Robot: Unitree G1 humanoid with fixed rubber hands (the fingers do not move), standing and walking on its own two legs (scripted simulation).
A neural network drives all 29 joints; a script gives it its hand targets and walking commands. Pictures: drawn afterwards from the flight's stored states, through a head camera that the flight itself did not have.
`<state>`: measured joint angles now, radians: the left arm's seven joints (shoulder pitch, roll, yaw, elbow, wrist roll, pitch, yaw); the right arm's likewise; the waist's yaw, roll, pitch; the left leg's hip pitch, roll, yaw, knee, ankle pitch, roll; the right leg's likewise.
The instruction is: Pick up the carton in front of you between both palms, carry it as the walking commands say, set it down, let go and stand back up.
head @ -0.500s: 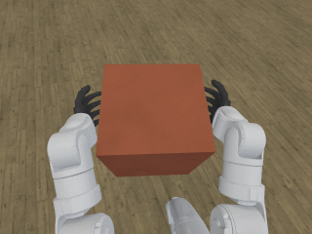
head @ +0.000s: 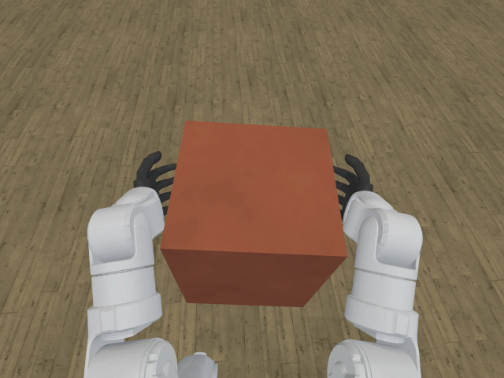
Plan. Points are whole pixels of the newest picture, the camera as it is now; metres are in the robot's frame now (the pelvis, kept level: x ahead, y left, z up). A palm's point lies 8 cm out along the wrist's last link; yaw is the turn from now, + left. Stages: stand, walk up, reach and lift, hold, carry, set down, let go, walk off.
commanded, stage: carry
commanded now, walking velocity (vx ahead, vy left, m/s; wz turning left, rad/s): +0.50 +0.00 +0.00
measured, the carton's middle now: (250, 223) +0.35 +0.02 +0.04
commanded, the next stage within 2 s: none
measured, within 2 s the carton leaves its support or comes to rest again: neither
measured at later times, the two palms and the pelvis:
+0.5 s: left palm (182, 98) +0.59 +0.17 +0.10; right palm (336, 112) +0.56 -0.13 +0.11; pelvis +0.34 +0.04 +0.01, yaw -4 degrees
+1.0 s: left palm (205, 46) +0.80 +0.15 +0.10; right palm (331, 51) +0.80 -0.15 +0.10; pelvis +0.57 +0.00 +0.00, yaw -1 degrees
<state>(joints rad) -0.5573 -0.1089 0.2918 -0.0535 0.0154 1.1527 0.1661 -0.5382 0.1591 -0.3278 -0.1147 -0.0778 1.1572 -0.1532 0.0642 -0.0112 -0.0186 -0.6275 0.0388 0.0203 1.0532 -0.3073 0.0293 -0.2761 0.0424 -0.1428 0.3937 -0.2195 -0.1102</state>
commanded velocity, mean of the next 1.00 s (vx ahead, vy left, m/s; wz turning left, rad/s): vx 0.24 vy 0.00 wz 0.00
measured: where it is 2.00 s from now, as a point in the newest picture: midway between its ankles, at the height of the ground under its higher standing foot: (254, 284)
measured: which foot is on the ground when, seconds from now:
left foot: up 0.00-0.20, down 0.22-0.66, up 0.68-0.84, down 0.86-1.00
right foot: down 0.00-0.24, up 0.26-0.62, down 0.64-1.00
